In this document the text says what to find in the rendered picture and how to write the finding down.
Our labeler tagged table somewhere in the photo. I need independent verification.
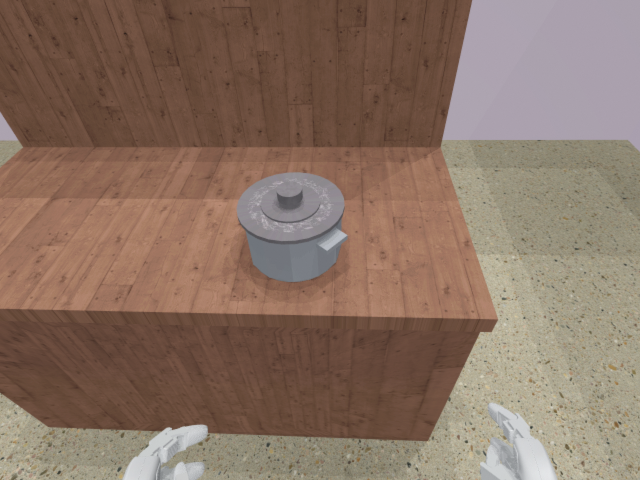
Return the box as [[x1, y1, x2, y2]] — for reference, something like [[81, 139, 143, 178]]
[[0, 0, 498, 441]]

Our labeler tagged left robot hand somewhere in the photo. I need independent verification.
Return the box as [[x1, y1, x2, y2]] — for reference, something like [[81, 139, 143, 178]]
[[122, 425, 208, 480]]

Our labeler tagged knob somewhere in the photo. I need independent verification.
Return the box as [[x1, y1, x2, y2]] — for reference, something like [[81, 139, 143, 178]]
[[276, 181, 303, 205]]

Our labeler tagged pot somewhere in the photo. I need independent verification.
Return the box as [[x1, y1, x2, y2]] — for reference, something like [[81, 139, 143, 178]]
[[246, 218, 348, 282]]

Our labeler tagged lid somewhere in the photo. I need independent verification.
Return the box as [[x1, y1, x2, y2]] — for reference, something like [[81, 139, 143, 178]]
[[237, 172, 345, 245]]

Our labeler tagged right robot hand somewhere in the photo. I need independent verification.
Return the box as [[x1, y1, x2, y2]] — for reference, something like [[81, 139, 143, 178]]
[[480, 403, 558, 480]]

